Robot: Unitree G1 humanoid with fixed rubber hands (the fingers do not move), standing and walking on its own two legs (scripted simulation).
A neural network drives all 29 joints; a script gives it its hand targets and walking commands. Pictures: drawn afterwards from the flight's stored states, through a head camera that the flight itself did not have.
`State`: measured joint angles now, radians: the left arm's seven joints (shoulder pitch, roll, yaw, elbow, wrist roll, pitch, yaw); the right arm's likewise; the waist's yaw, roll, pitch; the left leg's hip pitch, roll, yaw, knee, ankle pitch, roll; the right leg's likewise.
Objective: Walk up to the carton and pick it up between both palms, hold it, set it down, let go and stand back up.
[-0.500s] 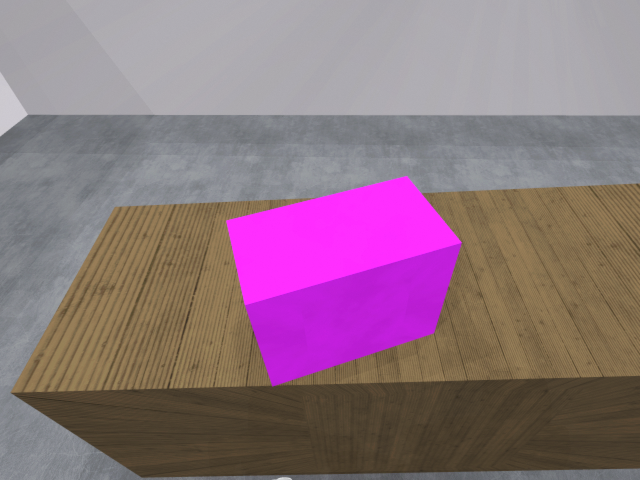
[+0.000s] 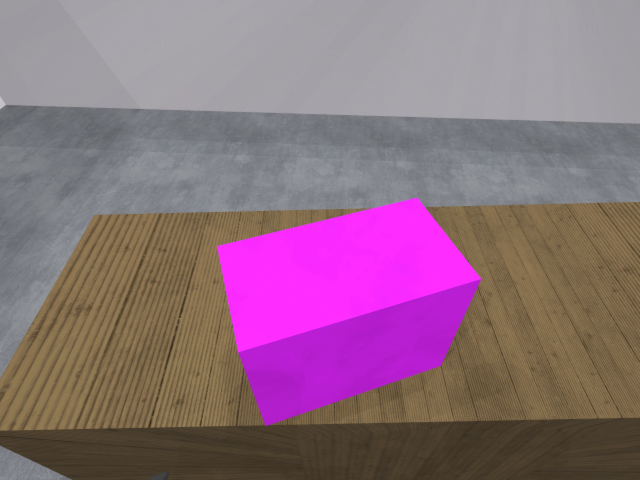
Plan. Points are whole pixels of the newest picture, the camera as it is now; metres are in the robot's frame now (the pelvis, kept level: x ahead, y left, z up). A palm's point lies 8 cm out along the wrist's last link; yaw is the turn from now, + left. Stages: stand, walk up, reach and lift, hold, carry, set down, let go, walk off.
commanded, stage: walk up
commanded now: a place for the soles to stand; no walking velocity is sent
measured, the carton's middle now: (341, 312) +0.39 -0.01 -0.04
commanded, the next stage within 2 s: reach and lift in 1.62 s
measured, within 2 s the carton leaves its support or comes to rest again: neither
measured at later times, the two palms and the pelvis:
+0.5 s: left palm out of the picture +0.09 +0.27 -0.10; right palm out of the picture +0.14 -0.26 -0.09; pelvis +0.01 +0.00 +0.00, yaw +5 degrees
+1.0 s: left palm out of the picture +0.05 +0.28 -0.10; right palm out of the picture +0.15 -0.25 -0.09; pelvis +0.00 +0.00 +0.00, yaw +8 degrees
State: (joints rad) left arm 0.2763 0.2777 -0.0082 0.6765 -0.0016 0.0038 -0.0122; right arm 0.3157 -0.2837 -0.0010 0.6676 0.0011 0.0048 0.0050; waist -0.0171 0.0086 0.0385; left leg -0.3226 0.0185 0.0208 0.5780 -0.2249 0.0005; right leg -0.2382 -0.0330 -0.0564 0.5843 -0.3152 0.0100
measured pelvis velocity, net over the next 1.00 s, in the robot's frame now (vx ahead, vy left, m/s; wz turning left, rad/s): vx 0.00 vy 0.00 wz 0.14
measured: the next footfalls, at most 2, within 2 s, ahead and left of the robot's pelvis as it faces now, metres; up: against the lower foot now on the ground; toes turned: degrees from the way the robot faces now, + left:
none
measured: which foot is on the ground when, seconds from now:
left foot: down 0.00-1.00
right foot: down 0.00-1.00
